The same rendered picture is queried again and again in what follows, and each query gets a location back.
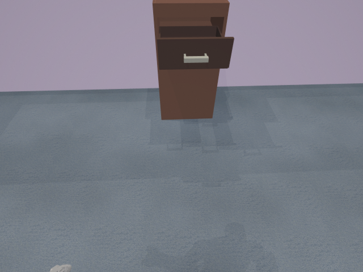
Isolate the drawer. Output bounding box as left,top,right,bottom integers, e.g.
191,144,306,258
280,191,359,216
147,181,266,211
157,26,234,70

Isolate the cabinet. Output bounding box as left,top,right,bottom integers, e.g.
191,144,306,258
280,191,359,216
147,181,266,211
153,0,230,120

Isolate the handle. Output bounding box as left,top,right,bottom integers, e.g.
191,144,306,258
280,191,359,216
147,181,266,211
184,53,209,63

